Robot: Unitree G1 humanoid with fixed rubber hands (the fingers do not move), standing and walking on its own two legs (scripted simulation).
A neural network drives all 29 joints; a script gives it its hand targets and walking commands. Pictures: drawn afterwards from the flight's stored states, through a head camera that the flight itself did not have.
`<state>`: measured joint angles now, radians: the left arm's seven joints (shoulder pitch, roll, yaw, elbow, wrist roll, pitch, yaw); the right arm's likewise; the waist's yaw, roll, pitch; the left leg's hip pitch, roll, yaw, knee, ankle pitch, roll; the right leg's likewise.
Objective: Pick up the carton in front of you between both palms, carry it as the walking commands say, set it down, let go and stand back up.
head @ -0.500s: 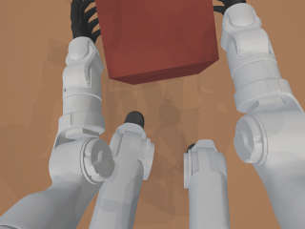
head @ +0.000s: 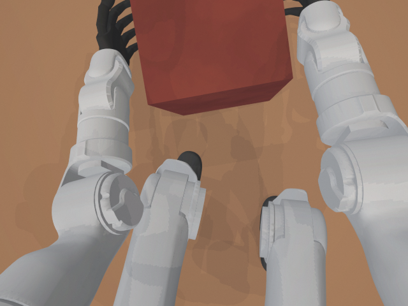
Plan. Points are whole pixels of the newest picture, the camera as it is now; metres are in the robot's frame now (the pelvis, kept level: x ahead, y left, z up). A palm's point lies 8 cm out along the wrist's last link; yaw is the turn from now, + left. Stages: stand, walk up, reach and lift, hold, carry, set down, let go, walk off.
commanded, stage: set down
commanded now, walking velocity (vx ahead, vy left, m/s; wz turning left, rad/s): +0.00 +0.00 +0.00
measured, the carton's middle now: (214, 49) +0.51 +0.11 -0.26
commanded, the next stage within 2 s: none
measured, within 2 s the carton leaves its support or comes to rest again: rests again in 0.70 s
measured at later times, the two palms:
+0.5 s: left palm (112, 50) +0.48 +0.26 -0.17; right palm (306, 10) +0.57 -0.03 -0.18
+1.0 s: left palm (104, 57) +0.47 +0.29 -0.20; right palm (336, 11) +0.58 -0.08 -0.21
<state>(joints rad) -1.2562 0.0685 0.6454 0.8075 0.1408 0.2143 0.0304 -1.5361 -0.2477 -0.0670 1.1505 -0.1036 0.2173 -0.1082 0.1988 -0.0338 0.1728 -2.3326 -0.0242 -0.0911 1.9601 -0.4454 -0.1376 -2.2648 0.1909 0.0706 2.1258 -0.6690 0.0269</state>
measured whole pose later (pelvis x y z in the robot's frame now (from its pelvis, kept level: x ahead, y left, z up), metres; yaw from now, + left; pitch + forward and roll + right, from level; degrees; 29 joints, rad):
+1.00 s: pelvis -0.01 +0.02 -0.02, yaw +0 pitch +41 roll +5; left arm -1.36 0.27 0.46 1.13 -0.14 0.01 0.08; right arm -1.60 -0.48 0.19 1.15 0.12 0.12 -0.03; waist 0.20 0.03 0.35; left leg -2.32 0.02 -0.01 2.04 -0.43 -0.07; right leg -2.26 0.09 0.07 2.20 -0.65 0.02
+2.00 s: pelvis +0.02 +0.02 +0.19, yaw -1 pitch +48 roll +1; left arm -0.95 0.07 0.44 0.60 -0.04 0.23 0.12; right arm -1.32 -0.39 -0.10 1.00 -0.07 0.27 0.06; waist 0.21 -0.07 -0.08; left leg -1.80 0.00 -0.03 1.27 -0.30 -0.04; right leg -1.74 0.05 0.06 1.39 -0.48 0.02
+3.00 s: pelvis +0.13 +0.02 +0.37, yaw +0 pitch +5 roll +1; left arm 0.22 0.22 0.02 0.40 -0.03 0.04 -0.07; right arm 0.12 -0.18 -0.07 0.51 -0.04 0.02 0.00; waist 0.04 0.00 0.04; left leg -0.34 -0.01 -0.06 0.45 -0.21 -0.03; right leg -0.23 0.01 0.05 0.47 -0.33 0.00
